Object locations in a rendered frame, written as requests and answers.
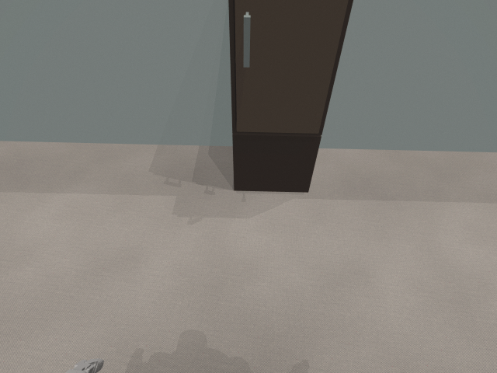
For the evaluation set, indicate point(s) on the cupboard door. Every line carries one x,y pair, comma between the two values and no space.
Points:
293,45

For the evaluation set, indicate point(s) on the handle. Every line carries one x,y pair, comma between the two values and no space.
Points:
247,21

